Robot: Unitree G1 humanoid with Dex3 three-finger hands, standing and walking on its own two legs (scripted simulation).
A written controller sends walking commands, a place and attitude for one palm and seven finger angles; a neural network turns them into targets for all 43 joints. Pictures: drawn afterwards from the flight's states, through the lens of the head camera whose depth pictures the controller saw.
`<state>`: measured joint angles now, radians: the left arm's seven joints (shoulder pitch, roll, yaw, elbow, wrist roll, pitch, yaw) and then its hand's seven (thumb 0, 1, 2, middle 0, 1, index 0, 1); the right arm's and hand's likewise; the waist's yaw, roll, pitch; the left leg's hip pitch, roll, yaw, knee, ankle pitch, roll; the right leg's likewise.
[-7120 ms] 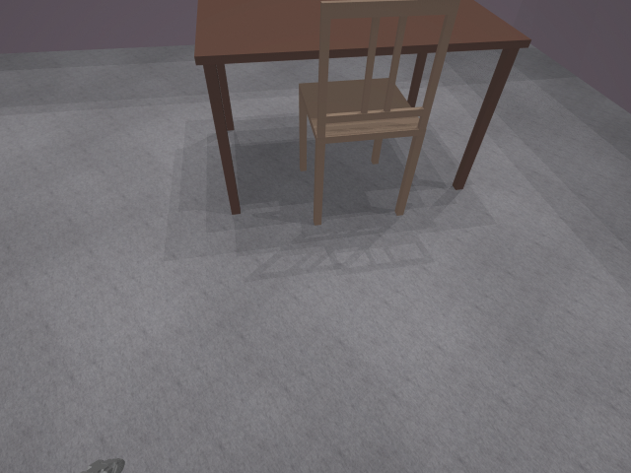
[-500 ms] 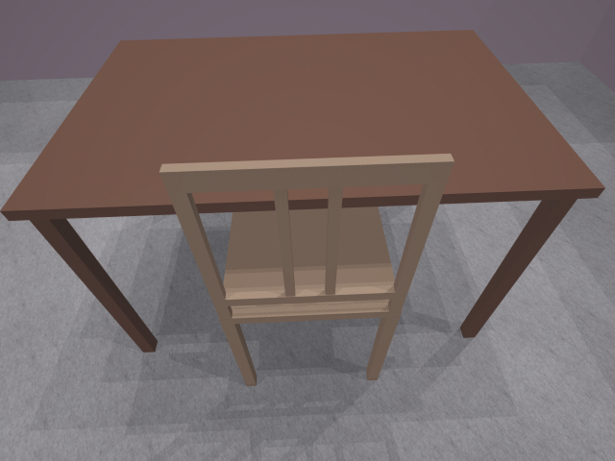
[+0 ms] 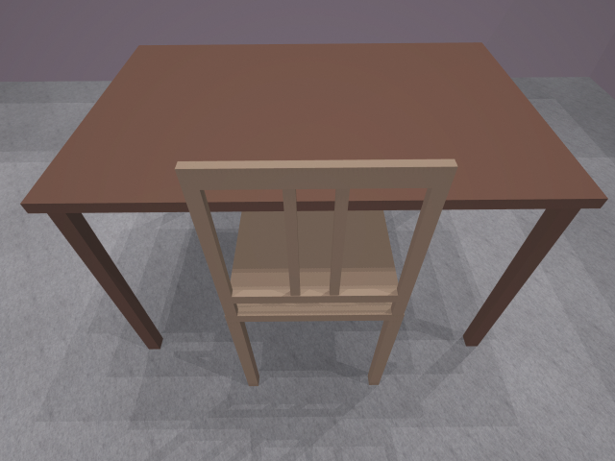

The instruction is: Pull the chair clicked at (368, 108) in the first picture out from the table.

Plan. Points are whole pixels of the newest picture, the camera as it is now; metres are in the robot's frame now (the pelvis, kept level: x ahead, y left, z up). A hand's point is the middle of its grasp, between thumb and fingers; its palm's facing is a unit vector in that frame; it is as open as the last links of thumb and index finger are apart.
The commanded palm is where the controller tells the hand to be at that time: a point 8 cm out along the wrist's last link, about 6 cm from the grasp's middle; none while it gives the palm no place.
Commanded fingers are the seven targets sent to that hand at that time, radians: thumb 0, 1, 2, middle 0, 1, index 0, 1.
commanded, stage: come to a stop and stand still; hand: left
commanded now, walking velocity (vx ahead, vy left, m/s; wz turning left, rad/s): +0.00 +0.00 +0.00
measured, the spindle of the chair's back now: (292, 247) +0.50 +0.06 -0.07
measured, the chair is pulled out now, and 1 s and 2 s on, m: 0.00 0.00 0.00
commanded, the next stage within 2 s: look again from close up in 0.02 s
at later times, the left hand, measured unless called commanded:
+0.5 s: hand out of the picture +0.01 +0.18 -0.17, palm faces +0.05 -0.98 -0.19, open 7.4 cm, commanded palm none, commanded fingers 0.00 0.90 0.90 -0.20 -0.30 -0.20 -0.30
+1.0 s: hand out of the picture +0.00 +0.16 -0.17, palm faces +0.06 -0.99 -0.16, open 7.4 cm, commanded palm none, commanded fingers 0.00 0.90 0.90 -0.20 -0.30 -0.20 -0.30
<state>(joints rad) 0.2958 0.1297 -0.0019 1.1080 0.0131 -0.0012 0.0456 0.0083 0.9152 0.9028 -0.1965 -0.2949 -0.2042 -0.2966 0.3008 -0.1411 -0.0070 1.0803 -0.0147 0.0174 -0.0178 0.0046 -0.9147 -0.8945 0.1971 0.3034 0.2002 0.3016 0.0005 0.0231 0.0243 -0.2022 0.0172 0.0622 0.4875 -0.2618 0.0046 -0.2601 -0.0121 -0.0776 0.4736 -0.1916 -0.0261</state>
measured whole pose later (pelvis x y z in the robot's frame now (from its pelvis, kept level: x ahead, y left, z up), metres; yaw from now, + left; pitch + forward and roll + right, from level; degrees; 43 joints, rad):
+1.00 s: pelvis +0.02 +0.01 +0.00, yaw +0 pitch -2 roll +1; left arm 0.33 0.10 -0.01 1.12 0.01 -0.01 0.04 0.01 0.91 0.90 -0.20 -0.29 -0.20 -0.30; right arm 0.31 -0.12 0.01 1.14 -0.01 -0.02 -0.03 0.00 -0.91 -0.89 0.20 0.30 0.20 0.30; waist 0.01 0.00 0.02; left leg -0.13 -0.01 0.07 0.43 -0.26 0.02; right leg -0.21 -0.04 -0.06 0.47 -0.22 0.00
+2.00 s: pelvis +0.02 +0.00 +0.00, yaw +0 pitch -2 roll +1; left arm 0.35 0.10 0.00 1.12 0.01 -0.01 0.04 0.01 0.91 0.90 -0.20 -0.29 -0.20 -0.30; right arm 0.34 -0.10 0.01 1.14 -0.01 -0.02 -0.04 0.00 -0.91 -0.89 0.20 0.30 0.20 0.30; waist 0.01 0.00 0.02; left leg -0.14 0.01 0.07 0.42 -0.26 0.00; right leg -0.22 -0.02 -0.07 0.46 -0.22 -0.03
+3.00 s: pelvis +0.03 -0.01 +0.00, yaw +0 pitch -2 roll +1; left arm 0.36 0.10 0.00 1.12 0.01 -0.01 0.04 0.01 0.91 0.90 -0.20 -0.29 -0.20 -0.30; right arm 0.34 -0.09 0.01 1.15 0.00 -0.02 -0.04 0.00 -0.91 -0.89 0.20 0.30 0.20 0.30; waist 0.01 0.00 0.01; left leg -0.12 0.02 0.06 0.42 -0.27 0.00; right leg -0.20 -0.01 -0.08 0.46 -0.23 -0.03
